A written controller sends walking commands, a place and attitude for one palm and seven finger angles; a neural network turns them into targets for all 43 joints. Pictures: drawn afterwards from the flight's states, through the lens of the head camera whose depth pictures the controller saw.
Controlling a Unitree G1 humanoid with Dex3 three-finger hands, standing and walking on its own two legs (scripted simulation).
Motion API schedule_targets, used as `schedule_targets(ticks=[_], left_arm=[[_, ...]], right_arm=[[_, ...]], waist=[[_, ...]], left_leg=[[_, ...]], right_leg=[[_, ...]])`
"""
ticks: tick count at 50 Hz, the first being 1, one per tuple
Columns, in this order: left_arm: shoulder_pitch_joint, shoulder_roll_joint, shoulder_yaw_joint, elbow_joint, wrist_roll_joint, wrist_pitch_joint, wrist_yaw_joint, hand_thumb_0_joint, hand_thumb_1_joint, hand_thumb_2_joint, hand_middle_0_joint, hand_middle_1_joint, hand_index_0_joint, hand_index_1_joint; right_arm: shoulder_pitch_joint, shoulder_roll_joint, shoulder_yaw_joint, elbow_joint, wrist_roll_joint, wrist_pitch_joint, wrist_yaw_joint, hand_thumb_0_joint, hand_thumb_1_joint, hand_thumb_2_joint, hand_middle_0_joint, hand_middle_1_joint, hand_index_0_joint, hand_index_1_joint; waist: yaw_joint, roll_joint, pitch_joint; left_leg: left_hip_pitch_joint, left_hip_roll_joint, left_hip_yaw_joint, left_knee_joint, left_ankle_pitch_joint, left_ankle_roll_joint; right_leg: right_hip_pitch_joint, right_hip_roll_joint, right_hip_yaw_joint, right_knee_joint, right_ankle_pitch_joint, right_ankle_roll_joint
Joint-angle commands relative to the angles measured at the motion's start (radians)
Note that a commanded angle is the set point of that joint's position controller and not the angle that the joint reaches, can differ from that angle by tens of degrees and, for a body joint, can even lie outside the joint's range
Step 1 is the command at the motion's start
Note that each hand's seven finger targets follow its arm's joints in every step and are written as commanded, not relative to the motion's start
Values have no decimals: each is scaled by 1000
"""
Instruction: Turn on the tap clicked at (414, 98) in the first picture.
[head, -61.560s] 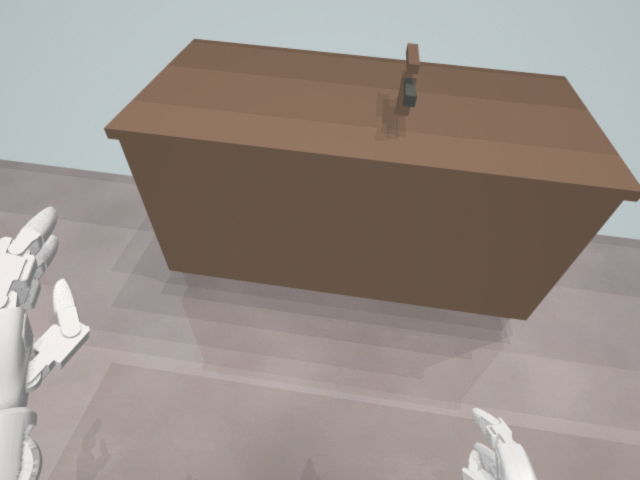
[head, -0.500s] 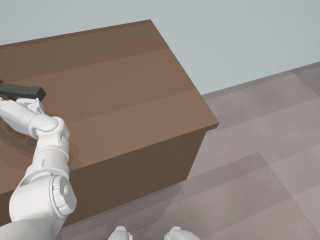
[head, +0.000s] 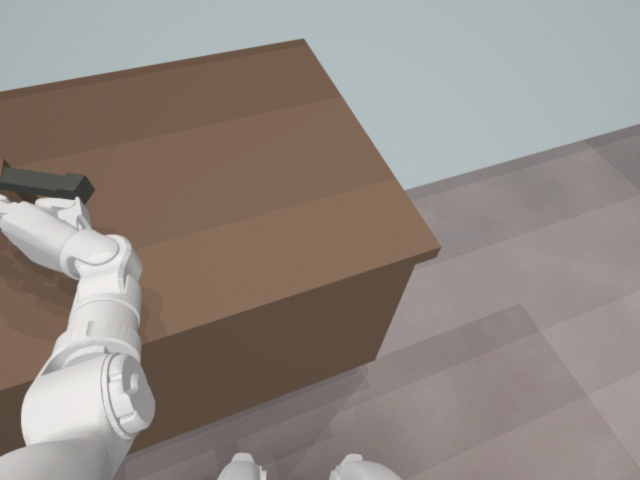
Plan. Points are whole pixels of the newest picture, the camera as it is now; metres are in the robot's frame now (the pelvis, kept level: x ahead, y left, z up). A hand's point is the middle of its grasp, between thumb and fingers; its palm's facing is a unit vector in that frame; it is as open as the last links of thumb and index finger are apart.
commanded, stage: push the lever round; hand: left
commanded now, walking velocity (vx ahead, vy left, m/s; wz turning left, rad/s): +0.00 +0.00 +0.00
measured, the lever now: (76, 189) +0.48 +0.29 +0.09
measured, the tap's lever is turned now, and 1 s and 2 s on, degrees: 59 77 80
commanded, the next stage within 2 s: lift the hand up off the lever in 0.88 s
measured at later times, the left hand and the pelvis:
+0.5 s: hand (79, 206) +0.45 +0.28 +0.08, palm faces +0.88 -0.47 -0.09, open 8.5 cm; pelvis +0.00 +0.00 +0.00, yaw +0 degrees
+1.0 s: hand (105, 185) +0.49 +0.26 +0.08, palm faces +0.85 -0.51 -0.13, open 7.9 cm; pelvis +0.01 +0.00 -0.01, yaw -1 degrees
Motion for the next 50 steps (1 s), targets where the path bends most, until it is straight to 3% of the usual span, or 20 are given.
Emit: schedule_targets(ticks=[1, 4, 6, 7, 9, 13, 15, 21, 22, 26, 27, 28, 30, 34, 37, 38, 40, 42, 44, 50], left_arm=[[-585, 275, -132, -247, 91, -60, -100, 0, 900, 900, -150, -150, -150, -150], [-593, 282, -135, -250, 89, -57, -108, 0, 900, 900, -150, -150, -150, -150], [-600, 250, -166, -260, 86, -59, -111, 0, 900, 900, -150, -150, -150, -150], [-591, 272, -136, -244, 85, -59, -107, 0, 900, 900, -150, -150, -150, -150], [-600, 242, -173, -256, 82, -59, -113, 0, 900, 900, -150, -150, -150, -150], [-598, 234, -174, -265, 75, -66, -108, 0, 900, 900, -150, -150, -150, -150], [-573, 238, -170, -250, 71, -58, -109, 0, 900, 900, -150, -150, -150, -150], [-581, 226, -178, -273, 67, -59, -115, 0, 900, 900, -150, -150, -150, -150], [-584, 250, -155, -275, 68, -61, -114, 0, 900, 900, -150, -150, -150, -150], [-574, 237, -164, -273, 72, -56, -116, 0, 900, 900, -150, -150, -150, -150], [-574, 260, -145, -267, 77, -56, -116, 0, 900, 900, -150, -150, -150, -150], [-574, 235, -167, -268, 74, -52, -119, 0, 900, 900, -150, -150, -150, -150], [-556, 257, -151, -256, 69, -42, -122, 0, 900, 900, -150, -150, -150, -150], [-572, 276, -144, -279, 63, -40, -136, 0, 900, 900, -150, -150, -150, -150], [-592, 310, -85, -292, 45, -51, -119, 0, 900, 900, -150, -150, -150, -150], [-585, 313, -71, -274, 43, -50, -111, 0, 900, 900, -150, -150, -150, -150], [-571, 307, -55, -232, 49, -42, -95, 0, 900, 900, -150, -150, -150, -150], [-572, 375, 8, -191, 68, -31, -74, 0, 900, 900, -150, -150, -150, -150], [-611, 361, -23, -190, 101, -24, -69, 0, 900, 900, -150, -150, -150, -150], [-641, 420, 6, -155, 151, -20, -53, 0, 900, 900, -150, -150, -150, -150]], right_arm=[[58, -142, -51, -80, 7, -25, -11, 0, -900, -900, 200, 300, 200, 300], [55, -145, -50, -79, 11, -21, -14, 0, -900, -900, 200, 300, 200, 300], [55, -142, -49, -83, 13, -23, -16, 0, -900, -900, 200, 300, 200, 300], [59, -144, -52, -77, 12, -22, -17, 0, -900, -900, 200, 300, 200, 300], [54, -143, -49, -81, 15, -24, -18, 0, -900, -900, 200, 300, 200, 300], [56, -144, -49, -74, 14, -28, -16, 0, -900, -900, 200, 300, 200, 300], [50, -143, -48, -78, 16, -29, -18, 0, -900, -900, 200, 300, 200, 300], [52, -142, -48, -79, 15, -30, -17, 0, -900, -900, 200, 300, 200, 300], [54, -144, -49, -72, 14, -27, -17, 0, -900, -900, 200, 300, 200, 300], [55, -142, -48, -79, 13, -28, -15, 0, -900, -900, 200, 300, 200, 300], [52, -145, -50, -72, 11, -24, -16, 0, -900, -900, 200, 300, 200, 300], [52, -142, -47, -79, 14, -24, -15, 0, -900, -900, 200, 300, 200, 300], [45, -145, -47, -83, 16, -23, -18, 0, -900, -900, 200, 300, 200, 300], [47, -147, -48, -83, 20, -18, -22, 0, -900, -900, 200, 300, 200, 300], [56, -140, -51, -76, 16, -17, -16, 0, -900, -900, 200, 300, 200, 300], [67, -140, -49, -75, 13, -16, -11, 0, -900, -900, 200, 300, 200, 300], [72, -138, -50, -77, 6, -15, -1, 0, -900, -900, 200, 300, 200, 300], [88, -147, -55, -74, 0, -7, 4, 0, -900, -900, 200, 300, 200, 300], [95, -144, -54, -84, -2, -3, 9, 0, -900, -900, 200, 300, 200, 300], [120, -146, -57, -95, -10, 2, 12, 0, -900, -900, 200, 300, 200, 300]], waist=[[-76, 54, -335], [-77, 61, -338], [-80, 74, -336], [-77, 75, -327], [-83, 80, -334], [-83, 89, -345], [-81, 52, -330], [-79, 72, -346], [-74, 79, -353], [-77, 47, -347], [-73, 74, -346], [-79, 64, -339], [-76, 31, -330], [-73, 54, -351], [-56, 93, -381], [-59, 79, -386], [-58, 58, -375], [-51, 31, -382], [-63, 39, -375], [-65, 18, -381]], left_leg=[[43, -31, 65, -38, -23, 40], [49, -28, 64, -41, -28, 42], [73, -29, 65, -51, -29, 42], [72, -28, 65, -48, -28, 45], [88, -28, 66, -53, -33, 45], [105, -29, 64, -52, -25, 45], [63, -29, 65, -45, -33, 42], [85, -29, 63, -48, -16, 41], [76, -29, 63, -41, -11, 41], [65, -31, 63, -41, -8, 41], [66, -30, 62, -37, -4, 41], [62, -30, 63, -38, -7, 41], [28, -29, 63, -30, -20, 39], [34, -27, 62, -29, -14, 38], [25, -28, 56, -11, -10, 33], [6, -29, 54, -7, -7, 32], [-21, -30, 53, -1, -4, 28], [-49, -32, 57, 8, 2, 32], [-43, -33, 62, -1, 6, 36], [-76, -30, 66, 1, -5, 40]], right_leg=[[302, -127, 338, -247, 138, 181], [292, -126, 335, -249, 109, 176], [278, -119, 326, -251, 92, 172], [268, -114, 319, -250, 90, 168], [257, -113, 318, -251, 71, 168], [255, -111, 310, -244, 102, 166], [281, -124, 335, -256, 101, 178], [290, -124, 329, -245, 159, 177], [300, -126, 331, -238, 180, 174], [311, -130, 332, -237, 206, 189], [302, -127, 328, -232, 204, 176], [299, -129, 331, -230, 207, 180], [321, -142, 357, -245, 192, 195], [330, -143, 359, -236, 213, 190], [341, -145, 363, -222, 241, 186], [351, -146, 358, -211, 257, 190], [352, -149, 355, -202, 282, 195], [363, -143, 342, -189, 306, 195], [342, -135, 327, -183, 292, 192], [343, -125, 331, -187, 249, 192]])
